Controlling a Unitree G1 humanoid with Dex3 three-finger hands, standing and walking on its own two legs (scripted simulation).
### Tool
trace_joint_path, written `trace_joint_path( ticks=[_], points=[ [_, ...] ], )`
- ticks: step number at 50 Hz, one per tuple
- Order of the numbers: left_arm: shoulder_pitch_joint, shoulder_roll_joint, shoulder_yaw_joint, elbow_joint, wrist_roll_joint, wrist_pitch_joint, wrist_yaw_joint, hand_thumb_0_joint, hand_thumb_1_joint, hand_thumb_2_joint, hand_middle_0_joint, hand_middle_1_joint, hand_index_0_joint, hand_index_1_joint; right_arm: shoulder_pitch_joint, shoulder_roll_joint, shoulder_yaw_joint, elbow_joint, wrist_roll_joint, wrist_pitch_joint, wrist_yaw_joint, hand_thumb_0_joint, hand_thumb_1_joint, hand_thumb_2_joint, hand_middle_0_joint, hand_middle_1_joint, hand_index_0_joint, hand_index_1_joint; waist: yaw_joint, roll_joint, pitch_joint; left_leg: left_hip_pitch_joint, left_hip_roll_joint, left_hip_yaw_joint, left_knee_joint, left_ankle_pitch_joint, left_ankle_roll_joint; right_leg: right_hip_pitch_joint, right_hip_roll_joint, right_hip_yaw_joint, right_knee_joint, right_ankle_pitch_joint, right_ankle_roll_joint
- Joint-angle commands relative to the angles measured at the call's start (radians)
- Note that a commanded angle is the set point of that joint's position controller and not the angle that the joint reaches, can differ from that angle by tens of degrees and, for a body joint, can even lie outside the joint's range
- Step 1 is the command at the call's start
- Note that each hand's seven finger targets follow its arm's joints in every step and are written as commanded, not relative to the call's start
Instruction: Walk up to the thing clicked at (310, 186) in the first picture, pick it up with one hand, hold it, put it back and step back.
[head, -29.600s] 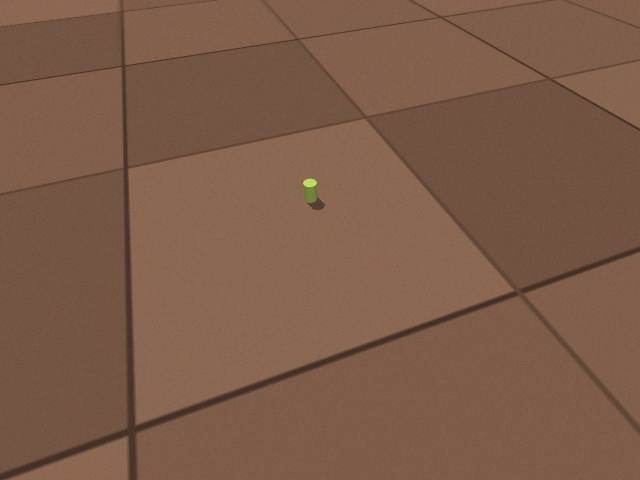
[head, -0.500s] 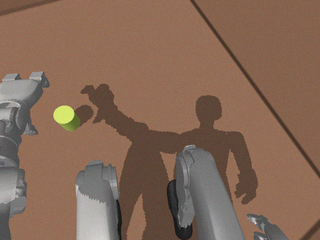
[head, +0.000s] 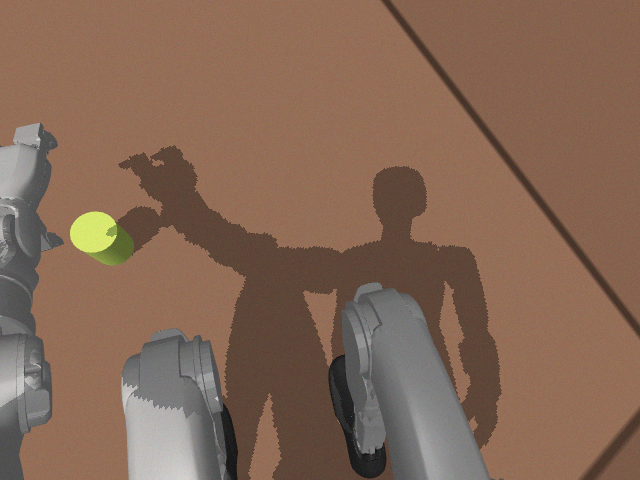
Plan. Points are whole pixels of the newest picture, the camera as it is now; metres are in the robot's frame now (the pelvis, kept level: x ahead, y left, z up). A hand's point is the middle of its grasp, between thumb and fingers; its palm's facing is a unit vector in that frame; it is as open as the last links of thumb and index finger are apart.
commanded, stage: home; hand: left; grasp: from above
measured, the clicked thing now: (104, 240) +0.50 +0.27 -0.30
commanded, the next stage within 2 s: none
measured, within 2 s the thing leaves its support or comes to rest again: neither
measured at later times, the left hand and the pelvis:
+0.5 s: hand out of the picture +0.32 +0.25 +0.07, palm faces -0.16 -0.78 -0.60, open 7.6 cm; pelvis +0.01 +0.00 +0.18, yaw +4 degrees
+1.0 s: hand out of the picture +0.25 +0.21 +0.28, palm faces +0.17 -0.96 -0.21, open 7.4 cm; pelvis +0.08 +0.00 +0.34, yaw +6 degrees
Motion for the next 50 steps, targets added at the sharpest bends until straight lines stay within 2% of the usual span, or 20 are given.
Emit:
trace_joint_path(
  ticks=[1,2,6,7,8,9,11,16,17,22,24,29,30,31,36,40,42,46,48,50],
  points=[
    [-0.137,0.177,-0.007,-0.289,-0.157,0.04,-0.085,0.0,0.148,0.787,-0.2,-0.44,-0.188,-0.451,0.204,-0.284,-0.136,-0.058,0.038,0.006,-0.01,0.0,-0.892,-0.897,0.2,0.3,0.199,0.3,0.075,0.285,-0.811,0.626,-0.013,0.055,-0.393,0.196,0.02,0.504,0.031,-0.059,-0.304,0.195,-0.075],
    [-0.095,0.204,0.025,-0.377,-0.205,0.045,-0.109,0.0,0.228,0.803,-0.201,-0.421,-0.19,-0.431,0.187,-0.293,-0.146,-0.094,0.048,0.012,-0.014,0.0,-0.893,-0.898,0.2,0.3,0.199,0.3,0.093,0.25,-0.814,0.636,-0.01,0.051,-0.416,0.191,0.022,0.539,0.031,-0.055,-0.332,0.193,-0.073],
    [0.113,0.059,-0.026,-0.561,-0.383,0.085,-0.211,0.0,0.548,0.84,-0.197,-0.347,-0.192,-0.351,0.132,-0.255,-0.147,-0.132,0.08,0.029,-0.033,0.0,-0.897,-0.899,0.2,0.3,0.2,0.3,0.11,0.153,-0.734,0.645,-0.002,0.031,-0.504,0.143,0.026,0.588,0.035,-0.041,-0.421,0.166,-0.067],
    [0.134,0.098,0.02,-0.638,-0.425,0.09,-0.221,0.0,0.628,0.859,-0.197,-0.327,-0.195,-0.329,0.11,-0.264,-0.152,-0.157,0.083,0.031,-0.041,0.0,-0.898,-0.899,0.2,0.3,0.2,0.3,0.125,0.142,-0.73,0.668,0.0,0.029,-0.516,0.167,0.025,0.615,0.032,-0.032,-0.44,0.187,-0.069],
    [0.161,0.05,-0.012,-0.686,-0.462,0.098,-0.237,0.0,0.708,0.887,-0.201,-0.326,-0.199,-0.328,0.103,-0.244,-0.147,-0.156,0.089,0.033,-0.047,0.0,-0.898,-0.899,0.2,0.3,0.2,0.3,0.136,0.149,-0.737,0.693,0.003,0.027,-0.544,0.163,0.023,0.64,0.032,-0.028,-0.457,0.182,-0.067],
    [0.188,0.005,-0.035,-0.732,-0.494,0.103,-0.248,0.0,0.788,0.879,-0.197,-0.296,-0.196,-0.296,0.086,-0.233,-0.147,-0.155,0.092,0.031,-0.055,0.0,-0.9,-0.9,0.2,0.3,0.2,0.3,0.13,0.147,-0.71,0.714,0.004,0.025,-0.558,0.164,0.022,0.638,0.028,-0.024,-0.48,0.183,-0.068],
    [0.245,-0.006,-0.011,-0.808,-0.543,0.117,-0.253,0.0,0.898,0.902,-0.201,-0.301,-0.2,-0.302,0.06,-0.224,-0.151,-0.171,0.102,0.03,-0.068,0.0,-0.9,-0.9,0.2,0.3,0.2,0.3,0.142,0.141,-0.697,0.764,0.008,0.021,-0.603,0.157,0.021,0.669,0.026,-0.014,-0.523,0.177,-0.067],
    [0.336,-0.071,-0.005,-0.946,-0.635,0.15,-0.239,0.0,0.9,0.901,-0.2,-0.3,-0.2,-0.3,0.0,-0.202,-0.153,-0.198,0.118,0.011,-0.1,0.0,-0.899,-0.9,0.2,0.3,0.2,0.3,0.162,0.161,-0.681,0.9,0.014,0.022,-0.724,0.125,0.016,0.756,0.02,0.002,-0.62,0.155,-0.067],
    [0.4,-0.098,-0.012,-0.931,-0.657,0.165,-0.236,0.0,0.899,0.9,-0.2,-0.299,-0.2,-0.299,-0.016,-0.2,-0.149,-0.197,0.121,0.005,-0.109,0.0,-0.899,-0.9,0.2,0.3,0.2,0.3,0.166,0.138,-0.643,0.914,0.015,0.016,-0.756,0.103,0.015,0.768,0.019,0.0,-0.644,0.136,-0.065],
    [0.556,-0.186,-0.041,-1.069,-0.795,0.238,-0.235,0.0,0.899,0.911,-0.203,-0.308,-0.202,-0.309,-0.081,-0.182,-0.141,-0.232,0.134,-0.034,-0.151,0.0,-0.898,-0.9,0.2,0.3,0.2,0.3,0.168,0.133,-0.607,1.038,0.015,0.009,-0.877,0.071,0.011,0.875,0.017,0.009,-0.759,0.11,-0.061],
    [0.634,-0.2,-0.033,-1.093,-0.854,0.272,-0.231,0.0,0.899,0.903,-0.201,-0.301,-0.2,-0.301,-0.105,-0.174,-0.134,-0.244,0.138,-0.045,-0.169,0.0,-0.899,-0.9,0.2,0.3,0.2,0.3,0.174,0.099,-0.579,1.076,0.014,0.011,-0.919,0.061,0.012,0.93,0.019,0.016,-0.816,0.098,-0.059],
    [0.762,-0.254,-0.044,-1.208,-0.999,0.331,-0.222,0.0,0.9,0.9,-0.2,-0.3,-0.2,-0.3,-0.124,-0.142,-0.113,-0.272,0.139,-0.082,-0.208,0.0,-0.9,-0.9,0.2,0.3,0.2,0.3,0.152,0.075,-0.496,1.157,0.01,0.026,-1.021,0.064,0.018,1.074,0.021,0.038,-0.963,0.092,-0.053],
    [0.798,-0.237,-0.022,-1.229,-1.022,0.343,-0.216,0.0,0.9,0.9,-0.2,-0.3,-0.2,-0.3,-0.124,-0.136,-0.109,-0.28,0.14,-0.089,-0.216,0.0,-0.9,-0.9,0.2,0.3,0.2,0.3,0.176,0.075,-0.492,1.189,0.009,0.031,-1.043,0.072,0.018,1.113,0.022,0.044,-0.994,0.094,-0.053],
    [0.829,-0.261,-0.034,-1.235,-1.039,0.353,-0.216,0.0,0.9,0.9,-0.2,-0.3,-0.2,-0.3,-0.115,-0.132,-0.106,-0.276,0.141,-0.095,-0.222,0.0,-0.9,-0.9,0.2,0.3,0.2,0.3,0.163,0.078,-0.479,1.222,0.013,0.026,-1.07,0.099,0.016,1.134,0.02,0.043,-1.013,0.117,-0.053],
    [0.992,-0.315,-0.015,-1.304,-1.115,0.405,-0.204,0.0,0.9,0.9,-0.2,-0.3,-0.2,-0.3,-0.075,-0.109,-0.082,-0.29,0.142,-0.119,-0.261,0.0,-0.9,-0.9,0.2,0.3,0.2,0.3,0.185,0.074,-0.443,1.374,0.016,0.016,-1.184,0.233,0.008,1.285,0.022,0.034,-1.113,0.224,-0.054],
    [1.108,-0.371,-0.02,-1.357,-1.17,0.451,-0.206,0.0,0.9,0.9,-0.2,-0.301,-0.2,-0.3,-0.038,-0.092,-0.065,-0.299,0.139,-0.136,-0.295,0.0,-0.901,-0.899,0.2,0.299,0.2,0.299,0.181,0.055,-0.395,1.461,0.012,0.032,-1.257,0.34,0.007,1.419,0.026,0.028,-1.21,0.318,-0.05],
    [1.173,-0.374,-0.007,-1.394,-1.189,0.469,-0.209,0.0,0.9,0.9,-0.2,-0.3,-0.2,-0.3,-0.027,-0.09,-0.062,-0.311,0.137,-0.144,-0.308,0.0,-0.901,-0.899,0.2,0.299,0.2,0.299,0.199,0.06,-0.37,1.517,0.009,0.04,-1.301,0.383,0.005,1.472,0.028,0.023,-1.256,0.348,-0.049],
    [1.281,-0.409,-0.021,-1.474,-1.219,0.498,-0.219,0.0,0.9,0.9,-0.2,-0.301,-0.2,-0.301,0.001,-0.079,-0.059,-0.33,0.133,-0.163,-0.328,0.0,-0.901,-0.899,0.199,0.299,0.199,0.299,0.196,0.051,-0.308,1.592,0.006,0.055,-1.376,0.432,0.005,1.571,0.031,0.015,-1.348,0.4,-0.045],
    [1.339,-0.407,-0.015,-1.521,-1.221,0.508,-0.224,0.0,0.9,0.9,-0.2,-0.301,-0.2,-0.301,0.003,-0.08,-0.061,-0.344,0.132,-0.172,-0.335,0.0,-0.901,-0.899,0.199,0.299,0.2,0.299,0.213,0.063,-0.277,1.623,0.007,0.051,-1.415,0.449,0.002,1.591,0.033,0.007,-1.37,0.403,-0.047],
    [1.384,-0.419,-0.032,-1.546,-1.217,0.515,-0.231,0.0,0.9,0.9,-0.2,-0.301,-0.2,-0.301,0.008,-0.077,-0.064,-0.352,0.128,-0.181,-0.339,0.0,-0.901,-0.899,0.199,0.299,0.2,0.299,0.206,0.038,-0.248,1.642,0.008,0.049,-1.434,0.463,0.004,1.611,0.037,0.0,-1.397,0.415,-0.044]
  ],
)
